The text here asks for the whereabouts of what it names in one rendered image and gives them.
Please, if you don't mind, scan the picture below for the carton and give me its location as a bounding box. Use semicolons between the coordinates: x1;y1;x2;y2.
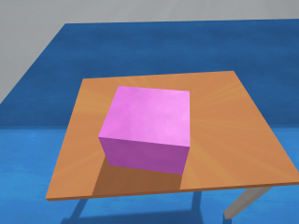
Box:
98;86;191;175

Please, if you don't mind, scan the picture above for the table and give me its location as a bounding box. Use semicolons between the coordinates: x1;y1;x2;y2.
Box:
45;71;299;219

